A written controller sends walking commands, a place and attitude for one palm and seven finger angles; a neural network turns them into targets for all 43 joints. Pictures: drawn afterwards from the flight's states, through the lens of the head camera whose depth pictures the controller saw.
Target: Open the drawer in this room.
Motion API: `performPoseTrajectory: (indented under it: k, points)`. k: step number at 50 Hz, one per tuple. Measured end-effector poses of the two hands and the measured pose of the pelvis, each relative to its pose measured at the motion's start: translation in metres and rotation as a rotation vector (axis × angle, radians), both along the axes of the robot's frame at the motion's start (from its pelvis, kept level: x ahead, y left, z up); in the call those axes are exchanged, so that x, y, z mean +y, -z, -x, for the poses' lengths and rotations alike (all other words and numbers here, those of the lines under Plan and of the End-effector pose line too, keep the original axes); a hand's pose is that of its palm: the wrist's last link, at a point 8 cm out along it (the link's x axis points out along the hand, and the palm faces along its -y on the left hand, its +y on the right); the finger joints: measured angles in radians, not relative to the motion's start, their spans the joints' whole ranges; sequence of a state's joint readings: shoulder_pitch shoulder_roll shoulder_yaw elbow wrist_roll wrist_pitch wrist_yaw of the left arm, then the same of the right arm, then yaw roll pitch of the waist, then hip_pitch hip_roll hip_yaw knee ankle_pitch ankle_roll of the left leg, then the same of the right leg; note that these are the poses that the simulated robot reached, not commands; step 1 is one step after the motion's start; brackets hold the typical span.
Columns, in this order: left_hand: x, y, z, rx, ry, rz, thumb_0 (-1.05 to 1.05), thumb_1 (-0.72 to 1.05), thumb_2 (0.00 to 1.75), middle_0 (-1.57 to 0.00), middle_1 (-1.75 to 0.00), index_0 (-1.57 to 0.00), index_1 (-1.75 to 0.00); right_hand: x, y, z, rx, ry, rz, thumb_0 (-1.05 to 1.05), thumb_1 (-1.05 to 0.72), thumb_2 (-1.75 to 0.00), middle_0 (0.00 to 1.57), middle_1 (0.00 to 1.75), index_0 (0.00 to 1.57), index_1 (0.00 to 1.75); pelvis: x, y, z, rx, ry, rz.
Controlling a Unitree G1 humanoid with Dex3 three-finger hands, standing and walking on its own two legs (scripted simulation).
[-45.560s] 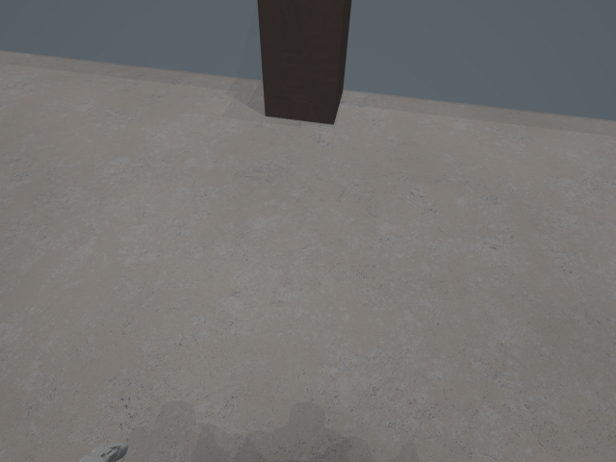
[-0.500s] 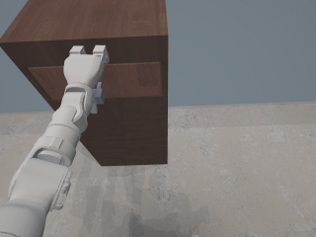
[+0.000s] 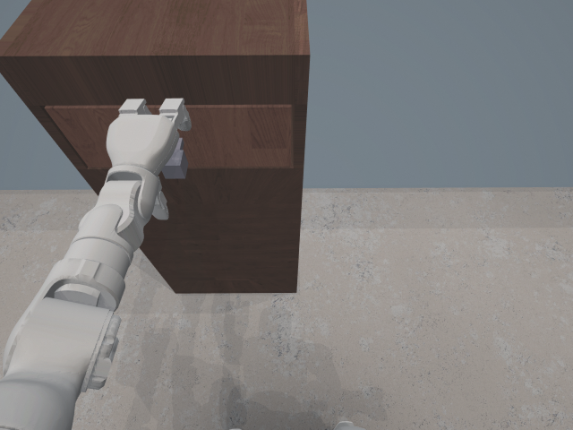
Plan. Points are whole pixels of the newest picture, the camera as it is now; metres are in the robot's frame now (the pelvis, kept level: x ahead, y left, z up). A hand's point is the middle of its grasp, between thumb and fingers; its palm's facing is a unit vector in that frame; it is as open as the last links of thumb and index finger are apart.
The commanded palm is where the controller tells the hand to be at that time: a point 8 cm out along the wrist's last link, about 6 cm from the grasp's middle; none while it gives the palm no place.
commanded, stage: lower the fingers behind the handle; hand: left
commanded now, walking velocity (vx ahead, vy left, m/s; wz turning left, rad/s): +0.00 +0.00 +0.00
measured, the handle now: (176, 156) +0.54 +0.18 +0.02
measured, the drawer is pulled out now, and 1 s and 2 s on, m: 0.00 0.00 0.00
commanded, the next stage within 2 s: close the thumb around the handle in 1.40 s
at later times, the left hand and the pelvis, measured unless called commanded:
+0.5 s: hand (166, 180) +0.48 +0.18 +0.03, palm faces +0.01 -0.02 -1.00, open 14.0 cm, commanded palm +0.46 +0.19 +0.08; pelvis +0.01 +0.00 +0.00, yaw -1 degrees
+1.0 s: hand (173, 193) +0.48 +0.18 +0.00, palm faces -0.02 -0.02 -1.00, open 13.8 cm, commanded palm +0.46 +0.19 +0.05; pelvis +0.00 +0.00 -0.01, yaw -1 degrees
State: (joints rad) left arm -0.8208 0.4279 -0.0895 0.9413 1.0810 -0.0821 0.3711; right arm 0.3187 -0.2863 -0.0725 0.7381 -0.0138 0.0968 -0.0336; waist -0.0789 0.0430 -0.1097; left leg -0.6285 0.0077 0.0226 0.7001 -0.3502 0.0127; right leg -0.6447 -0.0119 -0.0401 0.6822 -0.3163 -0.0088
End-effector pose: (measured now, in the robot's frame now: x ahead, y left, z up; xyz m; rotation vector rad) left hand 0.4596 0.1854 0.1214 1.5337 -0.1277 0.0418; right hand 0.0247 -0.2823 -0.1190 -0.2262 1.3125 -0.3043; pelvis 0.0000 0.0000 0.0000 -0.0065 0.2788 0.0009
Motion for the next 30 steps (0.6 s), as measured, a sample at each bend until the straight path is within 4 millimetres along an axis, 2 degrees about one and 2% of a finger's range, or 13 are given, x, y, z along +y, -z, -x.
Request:
performPoseTrajectory:
  k: [3,6,11,15,21,30]
  points:
    - [0.006,0.005,-0.009,0.048,-0.123,-0.063,0.0,-0.49,0.3,-0.32,-1.2,-0.32,-1.21,0.009,0.005,-0.001,-0.006,0.015,-0.042,0.0,-0.9,-0.9,0.2,0.3,0.2,0.3,0.001,-0.001,0.0,0.01,0.006,0.001]
    - [0.003,0.012,-0.014,0.153,-0.176,-0.059,0.0,-0.49,0.3,-0.32,-1.2,-0.32,-1.21,0.018,0.006,-0.002,-0.011,0.037,-0.072,0.0,-0.9,-0.9,0.2,0.3,0.2,0.3,0.002,-0.003,-0.002,0.008,0.016,0.001]
    - [-0.016,0.02,-0.014,0.267,-0.062,0.012,0.0,-0.49,0.3,-0.32,-1.2,-0.32,-1.2,0.027,0.003,-0.004,-0.033,0.058,-0.065,0.0,-0.9,-0.9,0.21,0.3,0.2,0.3,0.002,-0.006,-0.009,-0.011,0.026,0.0]
    - [-0.021,0.021,-0.01,0.217,0.044,0.02,0.0,-0.49,0.3,-0.32,-1.2,-0.32,-1.2,0.026,0.001,-0.006,-0.044,0.055,-0.046,0.0,-0.9,-0.9,0.21,0.3,0.2,0.3,0.003,-0.005,-0.012,-0.01,0.034,-0.001]
    - [0.004,0.034,0.001,0.119,-0.012,0.001,0.0,-0.49,0.3,-0.32,-1.2,-0.32,-1.2,0.022,0.006,-0.009,-0.021,0.02,-0.053,0.0,-0.9,-0.9,0.21,0.3,0.2,0.3,0.004,0.0,-0.012,0.018,0.031,-0.001]
    - [-0.004,0.042,-0.004,0.145,-0.076,-0.018,0.0,-0.49,0.3,-0.32,-1.2,-0.29,-1.2,0.016,0.005,-0.015,-0.023,0.026,-0.043,0.0,-0.9,-0.9,0.21,0.3,0.2,0.3,0.004,0.001,-0.012,0.025,0.02,0.004]
